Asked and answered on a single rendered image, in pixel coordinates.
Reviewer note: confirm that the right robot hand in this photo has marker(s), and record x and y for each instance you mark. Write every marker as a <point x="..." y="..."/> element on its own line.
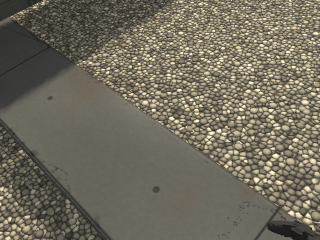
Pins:
<point x="295" y="230"/>

